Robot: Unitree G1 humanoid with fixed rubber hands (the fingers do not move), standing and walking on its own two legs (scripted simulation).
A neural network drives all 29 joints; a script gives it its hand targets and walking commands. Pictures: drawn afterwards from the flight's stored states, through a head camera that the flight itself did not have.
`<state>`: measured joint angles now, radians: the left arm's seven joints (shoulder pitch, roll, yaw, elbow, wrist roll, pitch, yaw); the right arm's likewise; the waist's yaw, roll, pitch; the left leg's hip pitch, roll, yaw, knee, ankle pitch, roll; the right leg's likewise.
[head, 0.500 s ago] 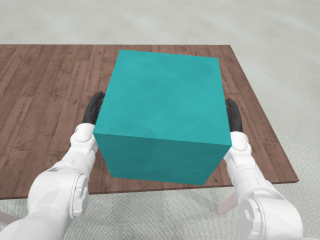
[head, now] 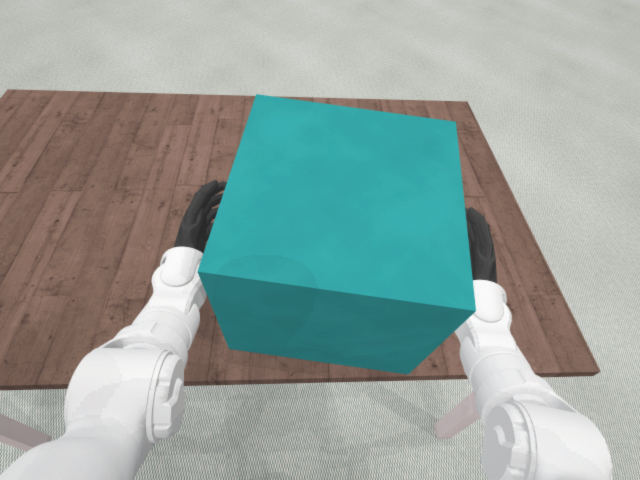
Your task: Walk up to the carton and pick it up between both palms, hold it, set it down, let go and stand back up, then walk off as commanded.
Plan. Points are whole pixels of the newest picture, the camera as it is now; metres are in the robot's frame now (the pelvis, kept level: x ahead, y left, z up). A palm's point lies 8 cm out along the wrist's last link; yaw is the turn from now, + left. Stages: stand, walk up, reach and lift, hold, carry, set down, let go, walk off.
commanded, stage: reach and lift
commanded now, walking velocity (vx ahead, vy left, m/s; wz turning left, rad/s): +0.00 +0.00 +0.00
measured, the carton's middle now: (336, 241) +0.44 -0.06 +0.01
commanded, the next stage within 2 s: none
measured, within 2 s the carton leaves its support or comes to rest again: neither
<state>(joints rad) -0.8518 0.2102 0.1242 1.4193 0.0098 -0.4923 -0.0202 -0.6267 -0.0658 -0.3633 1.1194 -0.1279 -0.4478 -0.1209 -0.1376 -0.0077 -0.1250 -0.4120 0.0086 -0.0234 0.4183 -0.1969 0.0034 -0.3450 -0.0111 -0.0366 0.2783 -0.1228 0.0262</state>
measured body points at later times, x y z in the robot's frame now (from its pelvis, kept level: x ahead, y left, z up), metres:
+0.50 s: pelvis -0.01 -0.01 +0.00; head +0.01 +0.00 +0.45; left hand +0.43 +0.14 +0.09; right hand +0.37 -0.23 +0.08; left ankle -0.01 +0.11 -0.74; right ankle +0.00 -0.14 -0.74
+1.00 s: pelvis +0.01 +0.00 +0.01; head -0.03 +0.02 +0.45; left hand +0.41 +0.15 +0.15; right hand +0.37 -0.23 +0.15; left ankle -0.01 +0.11 -0.74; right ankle +0.00 -0.14 -0.74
